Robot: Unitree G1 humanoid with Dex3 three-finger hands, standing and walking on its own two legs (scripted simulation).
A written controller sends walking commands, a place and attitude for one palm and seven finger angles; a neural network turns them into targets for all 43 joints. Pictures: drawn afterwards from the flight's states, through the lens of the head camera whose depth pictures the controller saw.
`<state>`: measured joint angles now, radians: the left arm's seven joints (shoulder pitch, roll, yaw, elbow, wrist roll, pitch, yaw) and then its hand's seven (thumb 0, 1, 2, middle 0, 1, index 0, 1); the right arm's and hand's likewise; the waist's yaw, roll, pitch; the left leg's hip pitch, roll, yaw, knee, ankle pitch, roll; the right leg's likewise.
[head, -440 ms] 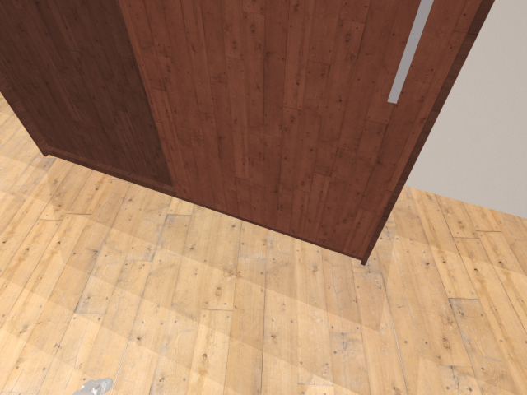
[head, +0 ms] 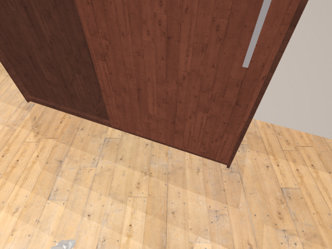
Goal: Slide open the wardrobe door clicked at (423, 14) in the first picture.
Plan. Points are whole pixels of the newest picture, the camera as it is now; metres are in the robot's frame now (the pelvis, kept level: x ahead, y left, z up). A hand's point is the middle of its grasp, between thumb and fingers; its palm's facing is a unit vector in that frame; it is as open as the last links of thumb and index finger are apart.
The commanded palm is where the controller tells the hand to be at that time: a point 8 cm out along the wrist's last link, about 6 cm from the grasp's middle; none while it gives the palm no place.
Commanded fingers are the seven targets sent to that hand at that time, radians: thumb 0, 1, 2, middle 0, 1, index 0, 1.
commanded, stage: stand and wait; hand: right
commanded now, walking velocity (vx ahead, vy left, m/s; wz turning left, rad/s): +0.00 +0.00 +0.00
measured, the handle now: (257, 29) +0.80 -0.29 +0.18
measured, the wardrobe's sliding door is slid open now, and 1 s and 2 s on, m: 0.00 0.00 0.00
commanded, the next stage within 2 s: look at it before walking up in 0.38 s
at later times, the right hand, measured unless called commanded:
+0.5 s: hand out of the picture +0.06 -0.23 -0.15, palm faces -0.03 +0.94 -0.34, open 7.4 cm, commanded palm none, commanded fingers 0.00 -0.90 -0.90 0.20 0.30 0.20 0.30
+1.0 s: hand out of the picture +0.06 -0.24 -0.15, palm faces -0.03 +0.94 -0.33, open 7.4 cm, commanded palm none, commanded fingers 0.00 -0.90 -0.90 0.20 0.30 0.20 0.30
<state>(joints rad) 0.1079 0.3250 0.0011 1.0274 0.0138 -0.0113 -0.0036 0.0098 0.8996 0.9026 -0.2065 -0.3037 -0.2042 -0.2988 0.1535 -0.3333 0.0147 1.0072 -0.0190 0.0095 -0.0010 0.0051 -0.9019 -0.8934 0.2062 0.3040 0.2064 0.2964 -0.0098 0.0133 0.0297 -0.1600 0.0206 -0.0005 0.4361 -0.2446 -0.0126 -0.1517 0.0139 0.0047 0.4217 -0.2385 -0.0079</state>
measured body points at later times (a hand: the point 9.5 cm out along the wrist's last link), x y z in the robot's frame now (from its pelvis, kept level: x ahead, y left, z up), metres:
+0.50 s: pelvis -0.02 +0.01 +0.00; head -0.02 +0.01 +0.45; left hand +0.06 +0.31 -0.13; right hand +0.07 -0.28 -0.13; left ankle -0.01 +0.13 -0.74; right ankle -0.01 -0.12 -0.74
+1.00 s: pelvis -0.01 +0.01 +0.00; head -0.01 +0.01 +0.45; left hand +0.06 +0.31 -0.13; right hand +0.06 -0.28 -0.13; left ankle -0.01 +0.13 -0.74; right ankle -0.01 -0.12 -0.74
